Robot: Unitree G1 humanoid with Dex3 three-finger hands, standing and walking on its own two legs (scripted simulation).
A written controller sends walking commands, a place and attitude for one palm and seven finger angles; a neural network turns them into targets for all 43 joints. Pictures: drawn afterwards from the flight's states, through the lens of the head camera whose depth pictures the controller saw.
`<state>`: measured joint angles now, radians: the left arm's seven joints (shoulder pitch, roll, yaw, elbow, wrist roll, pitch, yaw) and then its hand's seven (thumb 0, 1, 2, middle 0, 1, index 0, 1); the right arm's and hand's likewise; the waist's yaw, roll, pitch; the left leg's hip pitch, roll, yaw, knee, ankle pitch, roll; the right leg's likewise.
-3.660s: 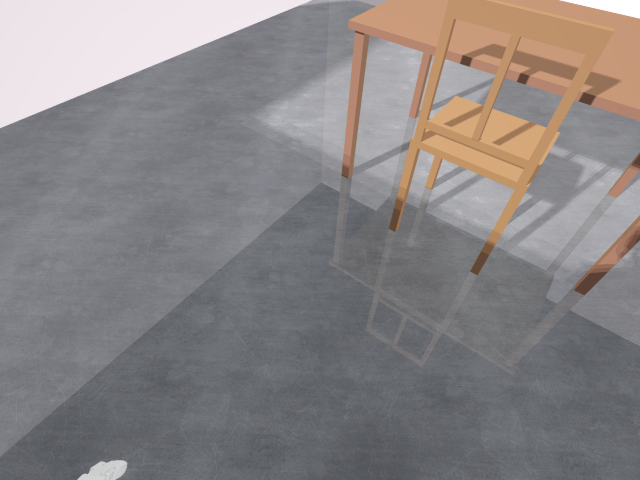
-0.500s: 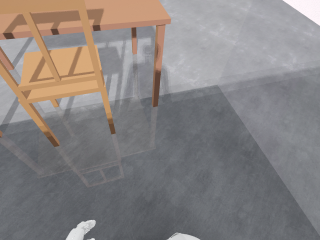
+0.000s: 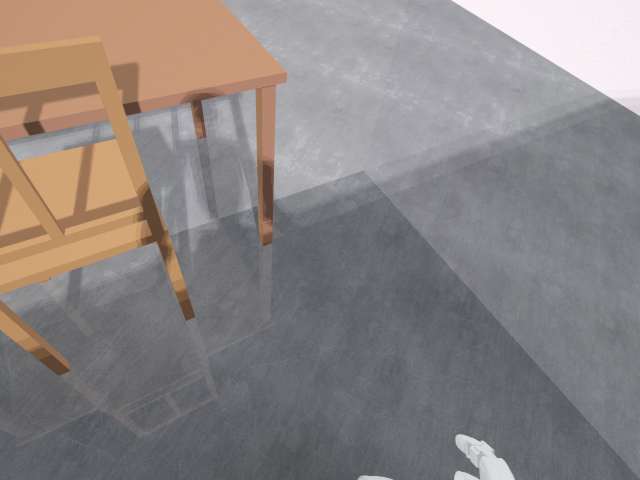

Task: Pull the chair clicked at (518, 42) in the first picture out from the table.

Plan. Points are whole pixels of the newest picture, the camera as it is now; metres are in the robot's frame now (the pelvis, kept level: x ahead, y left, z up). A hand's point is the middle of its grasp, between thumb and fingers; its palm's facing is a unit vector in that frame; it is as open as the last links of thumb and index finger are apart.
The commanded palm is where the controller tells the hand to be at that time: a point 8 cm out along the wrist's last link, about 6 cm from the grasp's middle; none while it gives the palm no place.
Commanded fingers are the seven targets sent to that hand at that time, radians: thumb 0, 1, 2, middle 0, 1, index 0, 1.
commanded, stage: walk to a spot facing it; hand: left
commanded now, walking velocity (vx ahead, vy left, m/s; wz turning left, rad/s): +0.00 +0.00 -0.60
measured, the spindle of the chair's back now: (19, 179) +0.52 +0.59 -0.06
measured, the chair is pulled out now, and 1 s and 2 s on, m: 0.00 0.00 0.00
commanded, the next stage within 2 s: turn to face it in 1.30 s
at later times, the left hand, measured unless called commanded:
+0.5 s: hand (239, 437) +0.19 +0.13 -0.15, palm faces -0.32 -0.90 -0.28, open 7.4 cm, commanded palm none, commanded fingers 0.00 0.90 0.90 -0.20 -0.30 -0.20 -0.30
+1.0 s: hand (216, 473) +0.14 +0.15 -0.17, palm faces -0.45 -0.87 -0.19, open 7.4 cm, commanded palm none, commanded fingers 0.00 0.90 0.90 -0.20 -0.30 -0.20 -0.30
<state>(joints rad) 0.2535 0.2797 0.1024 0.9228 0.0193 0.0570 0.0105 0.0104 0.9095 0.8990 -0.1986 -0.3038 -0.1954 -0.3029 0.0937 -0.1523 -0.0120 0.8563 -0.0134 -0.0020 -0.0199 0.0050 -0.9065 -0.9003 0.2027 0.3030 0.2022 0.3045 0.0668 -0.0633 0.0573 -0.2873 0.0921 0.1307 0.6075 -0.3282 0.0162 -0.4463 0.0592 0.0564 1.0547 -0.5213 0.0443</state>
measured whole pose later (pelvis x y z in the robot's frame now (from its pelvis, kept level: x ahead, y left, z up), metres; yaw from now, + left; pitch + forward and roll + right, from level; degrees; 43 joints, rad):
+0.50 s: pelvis +0.00 -0.02 -0.02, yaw -19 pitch -1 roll +0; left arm 0.12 0.21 0.07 0.88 0.02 0.03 -0.01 0.01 0.91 0.90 -0.20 -0.30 -0.20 -0.30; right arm 0.32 -0.24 -0.08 0.96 -0.01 0.05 -0.01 0.01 -0.91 -0.90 0.20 0.30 0.20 0.30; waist -0.05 0.06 0.10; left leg -0.32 0.20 0.24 0.98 -0.54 -0.06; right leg -0.35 -0.01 -0.11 0.70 -0.31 -0.05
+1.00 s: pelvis +0.03 -0.02 +0.00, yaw -35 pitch +1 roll +0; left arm 0.35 0.22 0.08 0.98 0.01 0.04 -0.02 0.01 0.90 0.90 -0.20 -0.30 -0.20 -0.30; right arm 0.20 -0.22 -0.06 0.87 -0.02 -0.02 -0.01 0.01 -0.91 -0.90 0.20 0.30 0.20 0.30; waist 0.05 -0.04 -0.02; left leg -0.22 0.03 0.06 0.49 -0.30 -0.02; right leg -0.35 0.10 0.10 0.62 -0.34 -0.03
